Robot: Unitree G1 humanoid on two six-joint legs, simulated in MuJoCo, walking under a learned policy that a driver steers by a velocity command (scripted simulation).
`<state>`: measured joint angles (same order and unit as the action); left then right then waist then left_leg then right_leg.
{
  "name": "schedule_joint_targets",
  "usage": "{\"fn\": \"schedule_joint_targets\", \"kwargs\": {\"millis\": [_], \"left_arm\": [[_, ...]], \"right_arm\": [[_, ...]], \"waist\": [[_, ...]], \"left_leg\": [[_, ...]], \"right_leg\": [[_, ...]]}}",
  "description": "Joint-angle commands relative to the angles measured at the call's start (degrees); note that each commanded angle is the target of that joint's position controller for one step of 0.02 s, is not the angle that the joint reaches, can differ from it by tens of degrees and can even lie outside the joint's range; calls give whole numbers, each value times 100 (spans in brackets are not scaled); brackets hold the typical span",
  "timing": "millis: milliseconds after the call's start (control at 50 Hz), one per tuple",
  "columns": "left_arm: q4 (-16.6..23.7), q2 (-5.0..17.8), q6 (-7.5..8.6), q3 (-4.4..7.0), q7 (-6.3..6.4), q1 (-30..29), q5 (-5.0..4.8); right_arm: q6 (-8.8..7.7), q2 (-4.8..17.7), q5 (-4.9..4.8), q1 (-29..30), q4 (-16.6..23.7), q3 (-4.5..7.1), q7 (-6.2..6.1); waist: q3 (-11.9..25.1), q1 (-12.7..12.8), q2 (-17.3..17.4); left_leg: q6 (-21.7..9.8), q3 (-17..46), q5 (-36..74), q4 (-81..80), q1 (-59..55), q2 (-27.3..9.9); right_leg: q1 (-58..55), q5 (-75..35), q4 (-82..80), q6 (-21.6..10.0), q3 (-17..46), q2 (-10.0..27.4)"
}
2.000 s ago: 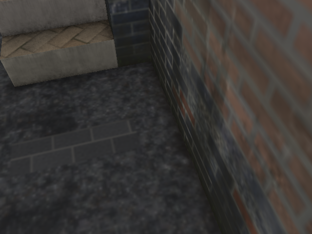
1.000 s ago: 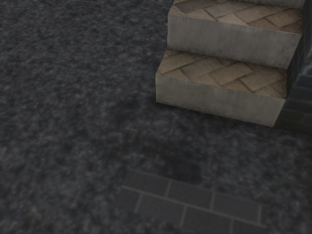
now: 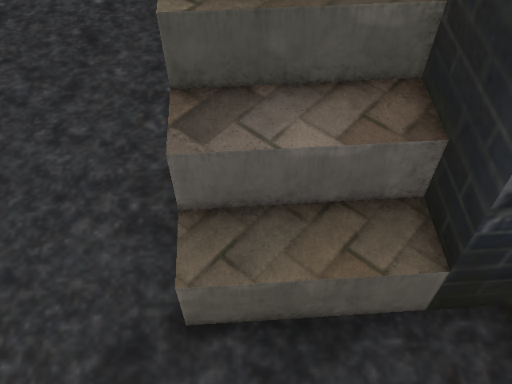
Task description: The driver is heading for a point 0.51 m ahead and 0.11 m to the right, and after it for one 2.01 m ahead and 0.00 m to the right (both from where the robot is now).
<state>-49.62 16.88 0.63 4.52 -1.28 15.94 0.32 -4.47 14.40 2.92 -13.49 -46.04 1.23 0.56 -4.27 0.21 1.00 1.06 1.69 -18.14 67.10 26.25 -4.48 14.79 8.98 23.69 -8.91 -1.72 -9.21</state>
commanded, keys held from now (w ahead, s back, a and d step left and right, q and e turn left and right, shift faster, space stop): e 0.90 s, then no key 0.10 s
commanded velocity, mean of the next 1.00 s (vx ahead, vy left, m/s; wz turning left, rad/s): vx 0.11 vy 0.00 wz -0.58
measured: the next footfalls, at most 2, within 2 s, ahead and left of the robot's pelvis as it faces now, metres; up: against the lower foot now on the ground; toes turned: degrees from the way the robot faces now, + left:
left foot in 0.32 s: +0.32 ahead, +0.12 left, +0.00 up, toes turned -14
right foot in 0.78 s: +0.13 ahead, -0.08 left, +0.00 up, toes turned -31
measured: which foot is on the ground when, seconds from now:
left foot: up 0.00-0.30, down 0.32-0.76, up 0.78-1.00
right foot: down 0.00-0.32, up 0.34-0.76, down 0.78-1.00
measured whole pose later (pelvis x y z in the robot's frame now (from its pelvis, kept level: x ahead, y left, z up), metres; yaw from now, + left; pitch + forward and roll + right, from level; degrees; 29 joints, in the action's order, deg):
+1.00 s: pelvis +0.14 +0.03 +0.01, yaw -35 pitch +1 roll +3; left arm -41.6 18.3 -2.1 3.3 2.5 8.5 0.1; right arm -0.8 20.3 1.0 -4.8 -44.8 3.5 -1.7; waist -3.1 -0.1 1.6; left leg 5.2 0.9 -21.0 61.1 30.7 1.3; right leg 15.5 11.7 26.3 -2.2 5.0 -0.4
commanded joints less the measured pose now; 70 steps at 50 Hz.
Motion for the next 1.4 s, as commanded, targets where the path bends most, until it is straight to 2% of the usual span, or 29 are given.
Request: {"fn": "schedule_joint_targets", "kwargs": {"millis": [20,100,220,260,300,320,340,360,400,440,540,560,640,680,760,780,800,820,860,880,940,1080,1140,1180,1220,1240,1260,1300,1400], "left_arm": [[232,792,212,167,14,143,-47],[90,818,194,164,60,410,-30],[39,821,20,167,194,586,55],[126,872,-2,192,240,296,88],[219,912,36,186,241,-127,-10],[425,738,107,114,216,-215,-103],[456,227,99,26,296,731,-235],[208,778,-40,101,363,885,-21],[102,888,-229,182,269,294,100],[159,764,-399,138,147,49,55],[269,598,-505,11,31,-379,71],[644,630,-507,19,196,-907,-234],[907,674,-503,-35,277,-1100,-36],[937,809,-491,27,158,-962,-110],[693,944,-383,219,76,-255,-140],[670,1381,-413,352,208,25,-142],[922,2090,-330,474,277,-211,95],[1104,1743,-160,380,273,-658,254],[1215,1431,-71,304,295,-1240,58],[1212,1268,-78,249,320,-1297,-82],[1230,1009,-174,92,397,-1139,-32],[1183,1136,-311,47,449,-863,81],[1166,1024,-311,-13,363,-1044,53],[1013,761,-247,-117,314,-751,48],[1008,520,-136,-166,259,-500,159],[982,670,-131,-149,284,-757,217],[975,766,-137,-115,297,-942,188],[941,743,-196,-130,324,-1032,121],[722,640,-162,-174,269,-854,126]], "right_arm": [[119,538,70,-433,255,116,13],[117,496,19,296,486,73,17],[82,669,-128,1047,666,3,-51],[49,858,-158,749,549,23,-130],[-63,1063,-128,59,342,83,-247],[-128,1409,-89,-292,320,153,-333],[-34,1822,-96,-145,478,227,-332],[100,1435,-240,-296,437,231,-279],[173,846,-245,232,560,64,-272],[242,851,-178,590,563,46,-335],[265,1000,-145,458,358,147,-287],[200,1282,-161,1031,524,263,-311],[222,1449,-183,1112,457,363,-372],[299,1545,-199,1234,439,410,-380],[414,1317,-232,990,349,362,-329],[391,941,-136,894,364,267,-278],[337,793,-25,1435,783,217,-322],[307,1118,-85,1677,764,313,-287],[305,1246,-223,1136,484,399,-246],[285,1235,-138,1099,468,401,-282],[274,988,-164,1000,496,322,-231],[255,931,-265,1183,439,191,-126],[214,995,-268,778,208,188,-70],[189,1065,-152,635,86,166,-83],[175,1482,-2,791,33,187,-81],[125,1114,-35,996,59,103,-34],[84,1009,-62,1033,24,58,-9],[26,1091,-78,949,-62,30,9],[17,1049,-128,662,-260,-66,-52]], "waist": [[376,-200,70],[502,38,-330],[612,380,-675],[621,187,-723],[724,-267,-605],[1222,-365,-38],[1894,103,1361],[2200,25,943],[1129,71,361],[648,163,747],[723,47,838],[611,26,897],[861,-50,698],[888,-7,737],[933,193,173],[679,204,-1081],[591,233,-1947],[773,304,-1145],[756,-117,-808],[816,-125,-853],[1138,-117,-898],[684,231,-1109],[562,13,-1115],[571,-21,-741],[701,341,607],[722,213,514],[643,136,449],[564,52,475],[536,-51,134]], "left_leg": [[225,-16,106,-519,390,-166],[290,-208,860,-1550,498,57],[137,-122,1210,-2903,297,487],[3,106,1054,-3525,-285,569],[-171,226,1832,-4641,-1363,478],[-365,863,3600,-4577,-2519,-515],[-1305,2432,6623,-4150,-3552,-2290],[-1723,2704,6271,-4262,-3274,-2429],[-1364,1523,3974,-4710,-2315,-1561],[-1189,774,3078,-5054,-1645,-1058],[-1331,233,2504,-5106,-1672,-1099],[-1383,334,1878,-5336,-1755,-1190],[-1436,243,1320,-5460,-1715,-1432],[-1398,64,916,-5464,-1586,-1412],[-605,-734,-5,-4405,-767,-1049],[9,-1333,-704,-2869,286,-438],[394,-747,-2057,-1344,1394,442],[372,70,-1815,-315,1303,378],[251,145,-804,-264,1253,268],[289,123,-529,-206,1177,320],[421,21,-260,-41,806,541],[405,-66,-267,-2591,-267,440],[292,-115,231,-3760,-1149,448],[78,71,1249,-4872,-2014,204],[-660,1023,2305,-4660,-2093,-827],[-846,992,1543,-4855,-1557,-736],[-638,753,872,-4865,-1439,-442],[-328,513,419,-4831,-1319,-174],[-265,313,479,-4621,-1420,-19]], "right_leg": [[-424,-2808,-1032,-882,1685,1665],[-626,-4246,-619,-429,1247,1289],[-1267,-4287,1,-13,1648,1259],[-1249,-4182,349,183,1955,1297],[-1007,-3771,1135,457,2108,1078],[-399,-2342,2160,677,1862,777],[694,2434,3490,775,996,-106],[827,3041,4156,716,621,96],[918,2249,4347,803,650,495],[724,1813,4207,1000,512,632],[553,1663,3301,1134,250,753],[949,1753,3117,1302,347,1061],[584,1590,2387,1323,254,1328],[352,1332,2063,1184,82,1345],[-900,574,564,518,-99,1037],[-1342,-390,-391,-33,1399,1983],[-857,-834,-880,-1201,3647,3183],[-781,-1180,-847,-1223,3180,3052],[-782,-1386,-527,-443,2087,2432],[-775,-1713,-398,-254,1920,2274],[-851,-2297,-248,-305,1673,2129],[-661,-119,-461,-279,2001,2082],[-242,-177,-344,-215,2164,1975],[68,-78,-261,189,2062,1719],[431,934,320,749,1151,950],[-104,784,285,913,1063,1003],[-207,477,275,931,1044,974],[-236,152,284,822,1108,1008],[-151,-155,167,760,1164,1040]]}}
